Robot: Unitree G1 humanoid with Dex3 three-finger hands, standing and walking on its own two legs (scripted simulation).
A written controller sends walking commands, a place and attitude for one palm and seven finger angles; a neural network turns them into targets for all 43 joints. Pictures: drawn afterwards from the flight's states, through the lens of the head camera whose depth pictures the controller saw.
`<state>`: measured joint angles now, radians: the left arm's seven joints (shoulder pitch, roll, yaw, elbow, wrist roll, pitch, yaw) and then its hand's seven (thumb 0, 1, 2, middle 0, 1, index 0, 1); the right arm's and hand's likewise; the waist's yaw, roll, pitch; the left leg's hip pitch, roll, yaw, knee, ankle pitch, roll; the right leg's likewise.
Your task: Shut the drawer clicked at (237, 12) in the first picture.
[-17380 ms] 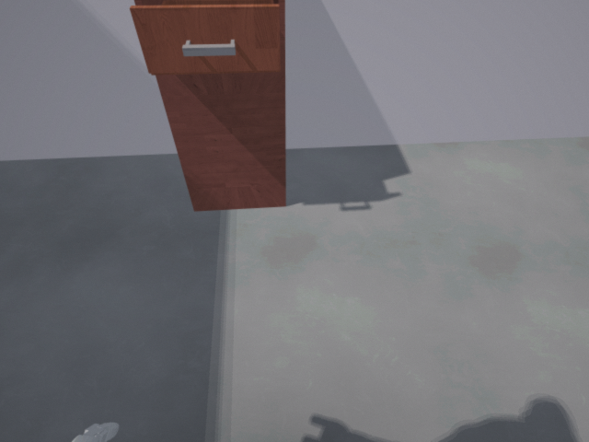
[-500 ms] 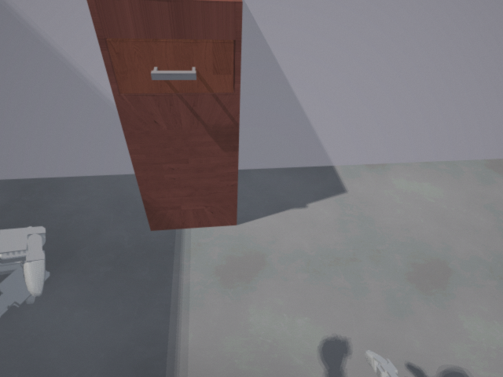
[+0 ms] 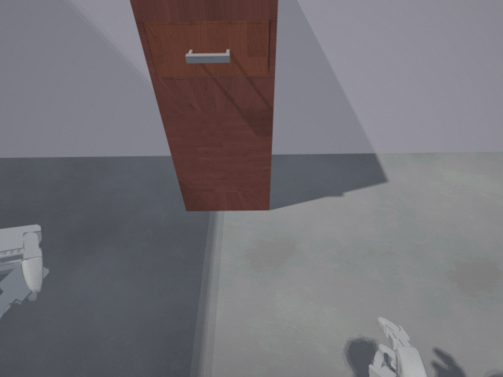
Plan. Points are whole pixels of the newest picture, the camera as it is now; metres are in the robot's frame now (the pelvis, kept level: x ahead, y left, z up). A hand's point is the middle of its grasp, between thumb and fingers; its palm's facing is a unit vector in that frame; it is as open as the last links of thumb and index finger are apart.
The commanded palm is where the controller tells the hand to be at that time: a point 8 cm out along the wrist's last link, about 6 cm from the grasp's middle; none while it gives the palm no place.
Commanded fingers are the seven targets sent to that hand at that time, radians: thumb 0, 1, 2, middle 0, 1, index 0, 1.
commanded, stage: stop stepping back and stand still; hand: left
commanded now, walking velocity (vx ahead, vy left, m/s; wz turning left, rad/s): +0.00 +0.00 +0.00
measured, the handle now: (208, 55) +1.02 +0.18 +0.07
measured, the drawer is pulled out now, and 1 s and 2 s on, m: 0.00 0.00 0.00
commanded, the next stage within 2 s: let the arm hang, fingers relaxed in 0.40 s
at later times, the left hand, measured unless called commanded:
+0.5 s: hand (38, 260) +0.21 +0.26 +0.17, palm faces +0.32 -0.82 -0.48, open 3.2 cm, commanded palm none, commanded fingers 0.00 0.90 0.90 -1.36 -1.56 -1.36 -1.56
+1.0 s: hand out of the picture -0.03 +0.26 -0.15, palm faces -0.01 -0.96 -0.27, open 4.5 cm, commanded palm none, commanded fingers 0.00 0.90 0.90 -0.36 -0.47 -0.36 -0.47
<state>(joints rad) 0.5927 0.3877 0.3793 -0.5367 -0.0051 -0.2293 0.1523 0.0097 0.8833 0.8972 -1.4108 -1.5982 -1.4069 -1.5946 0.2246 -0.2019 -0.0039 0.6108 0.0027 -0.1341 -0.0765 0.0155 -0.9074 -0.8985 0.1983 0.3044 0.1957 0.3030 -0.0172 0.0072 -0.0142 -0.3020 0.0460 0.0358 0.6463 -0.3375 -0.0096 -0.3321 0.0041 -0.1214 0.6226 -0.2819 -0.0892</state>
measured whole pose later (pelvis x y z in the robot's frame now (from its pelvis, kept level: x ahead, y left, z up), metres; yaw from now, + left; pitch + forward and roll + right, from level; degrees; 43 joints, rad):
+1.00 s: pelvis -0.01 +0.04 +0.02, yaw +0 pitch -1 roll +0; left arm 0.28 0.26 0.00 1.12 0.01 0.01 0.01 0.01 0.90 0.90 -0.72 -0.90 -0.72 -0.89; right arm 0.28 -0.22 0.00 1.10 -0.01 0.03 0.00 0.01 -0.91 -0.90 0.20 0.30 0.19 0.30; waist 0.01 0.01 0.08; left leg -0.22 0.00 0.06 0.42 -0.18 0.03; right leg -0.23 -0.01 -0.11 0.40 -0.15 -0.03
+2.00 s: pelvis +0.03 +0.02 +0.02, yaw +0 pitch -1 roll +0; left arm 0.10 0.31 0.01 1.15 0.01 -0.02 0.00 0.00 0.90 0.90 -0.21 -0.30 -0.20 -0.30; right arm 0.12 -0.32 -0.01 1.13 -0.01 0.00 0.00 0.01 -0.91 -0.90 0.20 0.30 0.20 0.30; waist -0.01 0.04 0.05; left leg -0.10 0.02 0.05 0.30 -0.17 -0.01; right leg -0.12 0.02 -0.11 0.31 -0.17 -0.05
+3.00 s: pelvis +0.05 +0.01 +0.02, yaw -1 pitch -1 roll +0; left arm 0.10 0.31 0.01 1.14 0.01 -0.03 0.00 0.00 0.90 0.90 -0.21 -0.30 -0.20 -0.30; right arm 0.14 -0.32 0.00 1.13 -0.01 0.00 -0.01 0.01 -0.91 -0.90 0.20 0.30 0.20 0.30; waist -0.02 0.03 0.04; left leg -0.07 0.04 0.07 0.28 -0.19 -0.02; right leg -0.09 0.03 -0.09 0.28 -0.18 -0.06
